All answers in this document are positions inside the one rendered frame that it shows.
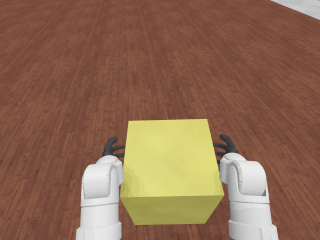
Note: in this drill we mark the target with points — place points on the robot left hand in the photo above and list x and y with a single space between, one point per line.
108 149

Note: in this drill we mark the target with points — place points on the robot right hand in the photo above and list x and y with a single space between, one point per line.
229 148

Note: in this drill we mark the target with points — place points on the carton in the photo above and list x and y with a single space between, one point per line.
170 170

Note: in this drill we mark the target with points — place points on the robot left forearm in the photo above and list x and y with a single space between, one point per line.
99 217

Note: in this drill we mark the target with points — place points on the robot right forearm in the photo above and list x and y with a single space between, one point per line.
249 199

